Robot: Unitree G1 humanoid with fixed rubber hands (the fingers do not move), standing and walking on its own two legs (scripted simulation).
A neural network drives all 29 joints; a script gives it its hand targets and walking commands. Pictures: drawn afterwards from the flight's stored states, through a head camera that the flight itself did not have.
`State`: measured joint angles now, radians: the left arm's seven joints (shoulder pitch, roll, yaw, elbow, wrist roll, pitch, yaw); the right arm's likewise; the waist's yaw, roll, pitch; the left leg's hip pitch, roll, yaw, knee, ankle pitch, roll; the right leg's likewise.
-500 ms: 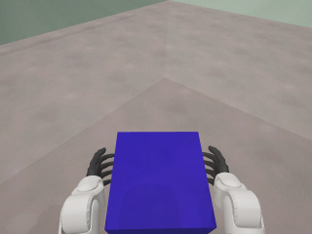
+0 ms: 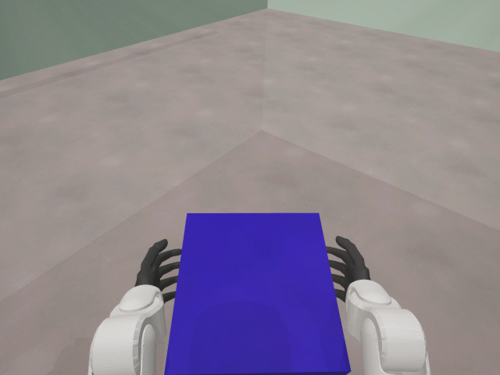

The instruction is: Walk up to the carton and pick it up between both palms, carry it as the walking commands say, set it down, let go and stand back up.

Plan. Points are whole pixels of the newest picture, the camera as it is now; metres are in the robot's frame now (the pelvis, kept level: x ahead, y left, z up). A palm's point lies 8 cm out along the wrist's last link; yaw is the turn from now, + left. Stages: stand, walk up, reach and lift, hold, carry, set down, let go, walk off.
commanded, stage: carry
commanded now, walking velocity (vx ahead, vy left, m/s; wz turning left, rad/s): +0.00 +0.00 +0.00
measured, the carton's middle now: (252, 312) +0.26 +0.00 +0.01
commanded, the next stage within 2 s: none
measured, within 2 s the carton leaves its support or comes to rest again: neither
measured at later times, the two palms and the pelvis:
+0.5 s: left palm (181, 269) +0.28 +0.10 +0.10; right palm (381, 275) +0.26 -0.19 +0.09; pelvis +0.05 -0.03 +0.00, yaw -2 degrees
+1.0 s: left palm (209, 173) +0.53 +0.08 +0.08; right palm (347, 171) +0.52 -0.21 +0.08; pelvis +0.29 -0.06 -0.01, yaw -2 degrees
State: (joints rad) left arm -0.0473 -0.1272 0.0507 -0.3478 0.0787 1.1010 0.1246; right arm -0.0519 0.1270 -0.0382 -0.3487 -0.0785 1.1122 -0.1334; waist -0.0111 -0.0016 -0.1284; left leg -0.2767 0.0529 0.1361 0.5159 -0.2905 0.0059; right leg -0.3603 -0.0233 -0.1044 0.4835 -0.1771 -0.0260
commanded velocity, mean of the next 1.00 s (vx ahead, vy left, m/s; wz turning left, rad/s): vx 0.40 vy -0.16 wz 0.00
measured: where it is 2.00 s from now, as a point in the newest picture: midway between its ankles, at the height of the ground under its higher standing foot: (291, 260)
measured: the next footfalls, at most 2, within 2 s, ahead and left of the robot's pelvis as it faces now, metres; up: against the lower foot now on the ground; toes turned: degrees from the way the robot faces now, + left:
left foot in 0.92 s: +0.37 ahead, +0.02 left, +0.00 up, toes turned +12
right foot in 1.38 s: +0.71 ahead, -0.28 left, +0.00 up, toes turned -8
